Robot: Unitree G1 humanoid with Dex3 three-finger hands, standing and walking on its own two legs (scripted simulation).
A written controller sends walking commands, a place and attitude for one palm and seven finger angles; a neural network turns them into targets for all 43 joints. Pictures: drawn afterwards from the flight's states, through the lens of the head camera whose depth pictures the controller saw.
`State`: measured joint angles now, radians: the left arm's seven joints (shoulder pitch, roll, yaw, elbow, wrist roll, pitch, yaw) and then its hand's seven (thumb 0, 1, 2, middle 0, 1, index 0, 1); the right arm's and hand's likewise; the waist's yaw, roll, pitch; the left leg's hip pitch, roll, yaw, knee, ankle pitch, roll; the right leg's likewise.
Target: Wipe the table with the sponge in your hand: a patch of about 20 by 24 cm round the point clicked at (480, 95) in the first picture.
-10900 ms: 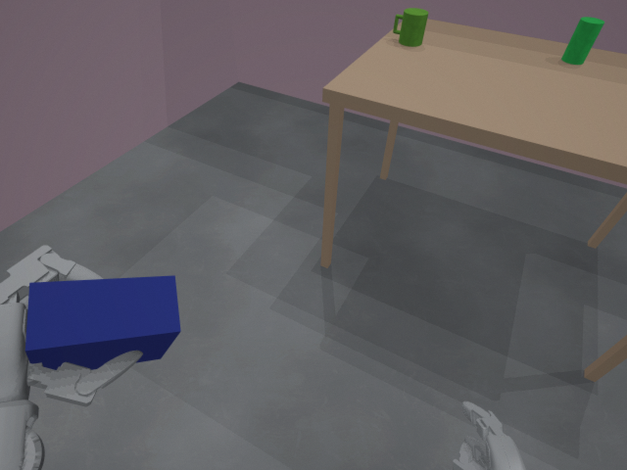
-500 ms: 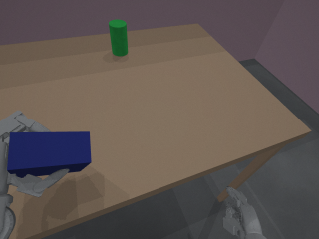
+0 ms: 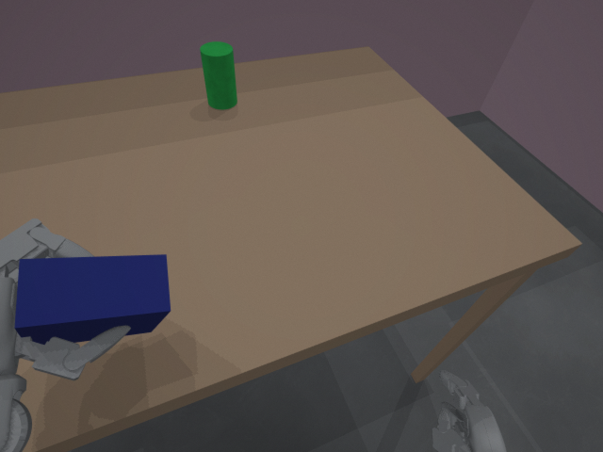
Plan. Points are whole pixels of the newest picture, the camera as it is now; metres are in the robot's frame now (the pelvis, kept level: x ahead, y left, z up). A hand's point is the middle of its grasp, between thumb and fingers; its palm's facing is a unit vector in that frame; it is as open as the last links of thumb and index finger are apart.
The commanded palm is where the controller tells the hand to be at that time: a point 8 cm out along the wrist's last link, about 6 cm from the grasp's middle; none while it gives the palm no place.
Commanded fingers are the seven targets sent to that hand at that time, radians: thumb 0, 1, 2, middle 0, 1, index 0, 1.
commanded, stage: come to a stop and stand still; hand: left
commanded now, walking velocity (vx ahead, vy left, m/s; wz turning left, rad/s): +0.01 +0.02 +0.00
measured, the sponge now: (117, 300) +0.23 +0.21 +0.13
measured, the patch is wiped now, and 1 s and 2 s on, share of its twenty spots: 0.00 0.00 0.00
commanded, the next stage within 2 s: look again from close up in 0.90 s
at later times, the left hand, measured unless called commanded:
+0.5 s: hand (61, 284) +0.23 +0.26 +0.16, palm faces +0.42 -0.85 -0.33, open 9.7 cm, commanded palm +0.17 +0.28 +0.17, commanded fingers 0.00 0.10 1.30 -1.20 -1.60 -1.20 -1.60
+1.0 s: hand (67, 295) +0.22 +0.25 +0.15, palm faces +0.40 -0.85 -0.35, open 9.7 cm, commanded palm +0.16 +0.28 +0.17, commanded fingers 0.00 0.10 1.30 -1.20 -1.60 -1.20 -1.60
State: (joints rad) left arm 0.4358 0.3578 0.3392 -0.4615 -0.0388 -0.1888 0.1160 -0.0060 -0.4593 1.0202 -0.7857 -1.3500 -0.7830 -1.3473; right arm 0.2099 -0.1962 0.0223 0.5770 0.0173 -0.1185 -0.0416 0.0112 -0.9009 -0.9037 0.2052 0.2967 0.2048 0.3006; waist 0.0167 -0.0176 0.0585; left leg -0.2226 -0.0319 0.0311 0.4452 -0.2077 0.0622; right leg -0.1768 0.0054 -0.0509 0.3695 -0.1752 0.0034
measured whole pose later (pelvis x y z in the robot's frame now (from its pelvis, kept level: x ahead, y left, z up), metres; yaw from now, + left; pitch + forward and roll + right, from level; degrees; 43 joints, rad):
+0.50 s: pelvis +0.01 +0.00 +0.00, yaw +0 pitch -1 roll -1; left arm 0.37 0.35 0.37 -0.44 -0.04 -0.24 0.11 -0.01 -0.46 1.02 -0.78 -1.35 -0.78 -1.35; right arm 0.21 -0.19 0.03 0.60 0.01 -0.17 -0.02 0.01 -0.90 -0.90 0.21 0.30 0.20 0.30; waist 0.05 -0.04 0.05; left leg -0.23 -0.04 0.04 0.48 -0.24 0.06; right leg -0.20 0.00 -0.04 0.44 -0.22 0.00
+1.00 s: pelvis +0.00 +0.00 +0.00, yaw +0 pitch -1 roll -1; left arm 0.41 0.35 0.34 -0.46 -0.04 -0.20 0.11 -0.01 -0.46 1.02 -0.78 -1.35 -0.78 -1.35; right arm 0.20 -0.19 0.03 0.58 0.01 -0.12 -0.04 0.01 -0.90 -0.90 0.21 0.30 0.20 0.30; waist 0.04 -0.02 0.06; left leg -0.22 -0.04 0.03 0.44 -0.21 0.07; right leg -0.18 0.00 -0.05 0.38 -0.19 0.01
